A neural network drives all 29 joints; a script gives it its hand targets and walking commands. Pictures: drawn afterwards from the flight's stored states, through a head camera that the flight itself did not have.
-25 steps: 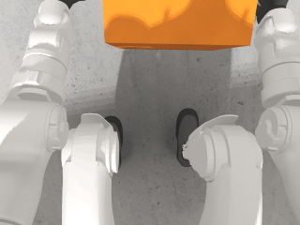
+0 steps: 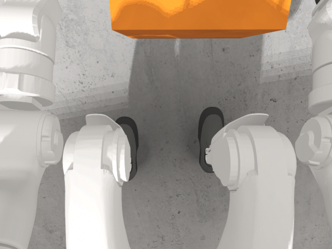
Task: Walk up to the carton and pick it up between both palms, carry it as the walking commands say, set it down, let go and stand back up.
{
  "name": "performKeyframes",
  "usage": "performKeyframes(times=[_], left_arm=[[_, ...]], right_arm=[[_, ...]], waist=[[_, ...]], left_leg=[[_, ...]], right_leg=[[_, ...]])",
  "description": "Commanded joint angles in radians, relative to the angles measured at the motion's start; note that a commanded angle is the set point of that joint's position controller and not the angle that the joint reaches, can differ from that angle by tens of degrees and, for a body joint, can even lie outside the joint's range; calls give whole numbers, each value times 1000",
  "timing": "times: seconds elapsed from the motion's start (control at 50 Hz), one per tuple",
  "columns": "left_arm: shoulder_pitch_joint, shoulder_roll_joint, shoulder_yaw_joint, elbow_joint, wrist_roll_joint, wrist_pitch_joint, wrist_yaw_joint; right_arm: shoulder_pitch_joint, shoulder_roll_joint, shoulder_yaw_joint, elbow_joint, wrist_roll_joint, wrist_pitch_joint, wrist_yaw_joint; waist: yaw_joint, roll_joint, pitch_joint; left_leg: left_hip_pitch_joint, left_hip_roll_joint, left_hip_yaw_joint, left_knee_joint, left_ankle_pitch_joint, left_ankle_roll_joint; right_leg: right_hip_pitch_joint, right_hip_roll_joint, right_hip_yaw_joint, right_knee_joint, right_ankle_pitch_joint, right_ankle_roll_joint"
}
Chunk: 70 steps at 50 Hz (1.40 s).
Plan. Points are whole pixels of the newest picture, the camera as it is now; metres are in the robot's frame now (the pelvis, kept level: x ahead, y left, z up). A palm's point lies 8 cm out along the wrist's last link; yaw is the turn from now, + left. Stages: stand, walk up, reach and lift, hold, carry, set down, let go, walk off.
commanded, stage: set down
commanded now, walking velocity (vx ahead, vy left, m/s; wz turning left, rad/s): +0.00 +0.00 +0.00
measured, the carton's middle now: out of the picture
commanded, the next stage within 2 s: let go in 1.20 s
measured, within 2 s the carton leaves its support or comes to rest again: neither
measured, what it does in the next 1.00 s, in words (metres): rises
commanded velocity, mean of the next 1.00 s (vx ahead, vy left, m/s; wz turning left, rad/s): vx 0.00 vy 0.00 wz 0.00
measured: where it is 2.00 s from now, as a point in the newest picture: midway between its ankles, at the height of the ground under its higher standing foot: (167, 155)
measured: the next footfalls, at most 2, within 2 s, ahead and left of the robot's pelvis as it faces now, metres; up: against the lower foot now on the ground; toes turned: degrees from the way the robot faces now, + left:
none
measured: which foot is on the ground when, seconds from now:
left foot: down 0.00-1.00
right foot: down 0.00-1.00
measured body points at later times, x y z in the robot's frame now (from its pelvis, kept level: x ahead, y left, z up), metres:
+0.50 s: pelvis -0.01 +0.01 +0.09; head +0.36 -0.02 +0.33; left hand +0.59 +0.17 -0.02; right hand +0.54 -0.27 -0.04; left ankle +0.11 +0.13 -0.34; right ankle +0.13 -0.13 -0.34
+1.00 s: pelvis -0.01 +0.00 +0.21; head +0.35 -0.02 +0.47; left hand +0.58 +0.19 +0.12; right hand +0.54 -0.27 +0.11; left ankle +0.11 +0.13 -0.34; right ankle +0.13 -0.13 -0.34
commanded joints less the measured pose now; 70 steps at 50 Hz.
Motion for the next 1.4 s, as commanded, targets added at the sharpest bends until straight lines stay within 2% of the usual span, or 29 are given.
performKeyframes(times=[0.0,0.04,0.06,0.08,0.1,0.12,0.22,0.24,0.34,0.38,0.42,0.46,0.52,0.54,0.56,0.62,0.7,0.74,0.76,0.8,0.9,0.96,1.02,1.16,1.18,1.24,1.28,1.34,1.38], left_arm=[[-361,220,35,-287,-73,46,20],[-382,240,7,-489,-104,81,30],[-345,266,61,-396,-64,91,41],[-323,258,29,-379,-79,109,38],[-289,317,77,-329,-51,131,36],[-212,251,28,-255,-64,153,33],[-284,272,108,-322,6,178,18],[-255,244,42,-393,-40,179,19],[-235,171,63,-262,-30,191,-2],[-261,229,138,-404,5,172,5],[-272,217,45,-567,-56,194,21],[-224,264,124,-226,0,239,19],[-230,208,108,-527,-18,229,20],[-251,247,120,-510,-29,238,16],[-259,253,127,-496,-10,251,13],[-196,284,145,-504,-17,267,19],[-168,258,113,-407,-34,301,7],[-177,280,176,-456,-3,281,2],[-176,261,155,-374,-22,290,-4],[-232,316,180,-373,4,286,-16],[-295,287,117,-497,-49,289,-15],[-271,284,151,-331,-2,294,-31],[-274,216,115,-269,4,297,-39],[-197,195,158,-367,84,228,-40],[-131,187,169,-224,110,237,-33],[9,134,160,-292,114,222,-18],[218,136,187,-337,167,217,0],[403,101,120,-689,146,212,38],[358,114,160,-657,116,220,29]], right_arm=[[-267,-229,32,-374,136,74,-14],[-283,-255,38,-548,148,114,-24],[-296,-300,10,-535,125,127,-30],[-259,-290,-2,-551,118,147,-34],[-234,-307,14,-521,128,178,-42],[-152,-298,-2,-440,100,199,-34],[-219,-285,-38,-457,70,215,-3],[-210,-310,-47,-599,77,209,-10],[-166,-271,-72,-386,52,222,26],[-178,-233,-46,-498,36,210,27],[-167,-310,-55,-673,85,224,12],[-95,-372,-133,-364,34,274,20],[-160,-331,-81,-679,71,251,20],[-160,-312,-80,-647,49,271,23],[-116,-303,-82,-549,66,292,33],[-178,-349,-99,-749,64,298,20],[-96,-353,-99,-639,64,330,24],[-133,-319,-75,-632,75,327,25],[-179,-311,-56,-628,63,326,29],[-188,-318,-73,-592,74,336,25],[-211,-379,-95,-669,52,334,26],[-215,-332,-71,-512,58,335,51],[-189,-340,-91,-395,8,333,67],[-45,-318,-82,-388,-66,268,100],[-1,-302,-95,-300,-106,274,106],[104,-280,-90,-388,-103,245,118],[271,-239,-41,-416,-100,236,128],[445,-291,-27,-795,-78,219,121],[319,-267,8,-823,-45,225,129]], waist=[[-82,-50,-1943],[-90,-59,-2192],[-40,-44,-2147],[-109,-83,-2187],[-46,-45,-2089],[-110,-29,-2028],[-53,2,-1958],[-122,-5,-2087],[-113,36,-1896],[-56,-32,-2091],[-110,26,-2467],[-118,40,-1948],[-92,66,-2332],[-102,-25,-2339],[-85,41,-2267],[-60,-8,-2397],[-114,23,-2257],[-21,34,-2267],[-60,-64,-2263],[-19,33,-2229],[-107,-22,-2304],[-31,58,-2149],[-104,43,-2050],[-88,78,-2159],[-92,39,-2083],[-89,36,-2180],[-10,34,-2205],[-59,-1,-2553],[-27,-104,-2238]], left_leg=[[566,4,146,-240,232,48],[734,-9,159,-250,308,52],[701,-14,179,-238,297,47],[759,-11,155,-266,287,55],[726,-10,177,-278,225,57],[749,-12,171,-319,197,53],[783,-8,150,-380,188,49],[850,-11,149,-378,274,50],[825,-13,122,-487,229,41],[878,-35,135,-494,348,41],[1133,-40,137,-491,464,29],[891,-21,133,-556,221,33],[1123,-51,136,-576,449,25],[1081,-48,129,-593,445,37],[1100,-47,142,-611,410,29],[1144,-46,145,-664,497,41],[1167,-36,132,-756,445,34],[1164,-47,150,-791,470,39],[1139,-45,139,-812,391,49],[1134,-36,143,-861,365,43],[1296,-42,123,-943,452,43],[1321,-25,114,-1012,355,34],[1371,-18,100,-1065,307,25],[1524,-29,89,-1086,566,12],[1465,-33,105,-1088,526,10],[1576,-47,95,-1091,666,19],[1660,-57,89,-1148,732,20],[1877,-55,74,-1128,898,23],[1622,-67,102,-1159,724,45]], right_leg=[[1067,32,-102,-197,412,12],[1242,42,-114,-192,498,13],[1172,48,-115,-192,463,12],[1209,45,-137,-216,477,21],[1160,54,-108,-245,372,17],[1130,62,-138,-267,343,12],[1018,52,-140,-341,282,6],[1104,65,-141,-349,381,9],[978,61,-152,-428,291,-1],[1158,81,-144,-440,445,11],[1276,94,-167,-431,546,14],[1023,80,-141,-517,283,3],[1255,100,-141,-539,522,-7],[1287,103,-161,-550,536,12],[1250,102,-145,-571,477,4],[1413,105,-136,-604,579,19],[1369,98,-135,-709,538,8],[1437,97,-103,-734,547,9],[1461,99,-119,-754,474,23],[1490,84,-95,-802,466,11],[1542,99,-120,-863,522,14],[1470,84,-109,-951,389,2],[1445,81,-131,-1006,299,-10],[1539,90,-117,-1034,547,-6],[1521,98,-140,-1043,509,-1],[1566,106,-143,-1050,626,0],[1633,101,-132,-1065,670,17],[1878,106,-109,-1059,875,1],[1813,97,-97,-1086,758,8]])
